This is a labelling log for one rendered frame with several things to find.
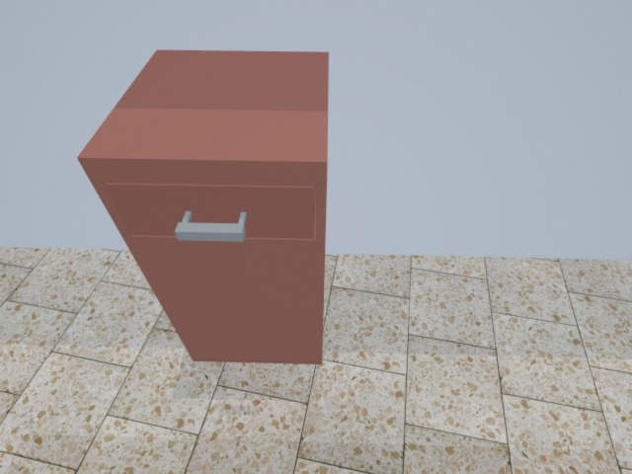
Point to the cabinet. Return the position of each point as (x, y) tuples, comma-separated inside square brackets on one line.
[(226, 117)]

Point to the drawer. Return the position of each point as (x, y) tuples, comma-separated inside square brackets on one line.
[(272, 211)]

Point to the handle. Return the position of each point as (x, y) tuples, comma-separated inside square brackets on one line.
[(211, 231)]

